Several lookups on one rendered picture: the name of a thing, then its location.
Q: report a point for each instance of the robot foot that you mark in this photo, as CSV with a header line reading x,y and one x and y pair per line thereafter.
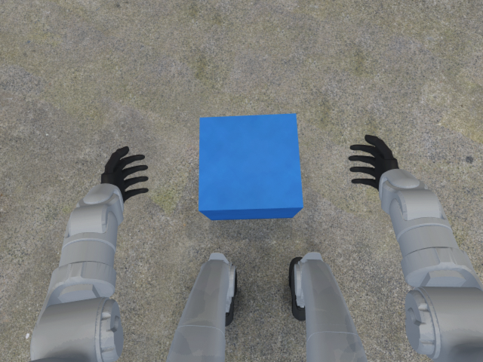
x,y
298,311
229,315

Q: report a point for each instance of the right robot hand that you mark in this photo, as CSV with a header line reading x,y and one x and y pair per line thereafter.
x,y
382,162

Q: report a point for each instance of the right robot upper arm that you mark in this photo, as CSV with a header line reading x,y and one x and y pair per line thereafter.
x,y
445,323

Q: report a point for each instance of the right robot forearm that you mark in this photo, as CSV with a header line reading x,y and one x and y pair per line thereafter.
x,y
431,256

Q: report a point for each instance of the left robot upper arm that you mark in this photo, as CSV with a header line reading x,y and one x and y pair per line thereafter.
x,y
88,330

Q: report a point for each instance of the robot right foot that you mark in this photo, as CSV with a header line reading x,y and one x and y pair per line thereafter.
x,y
298,311

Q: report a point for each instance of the left robot forearm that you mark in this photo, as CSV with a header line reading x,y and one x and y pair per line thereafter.
x,y
86,264

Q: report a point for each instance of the robot left foot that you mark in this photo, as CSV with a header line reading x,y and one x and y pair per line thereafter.
x,y
229,315

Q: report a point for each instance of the left robot hand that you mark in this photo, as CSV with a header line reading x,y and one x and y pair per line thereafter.
x,y
114,174

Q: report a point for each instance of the carton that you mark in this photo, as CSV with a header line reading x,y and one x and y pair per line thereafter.
x,y
249,167

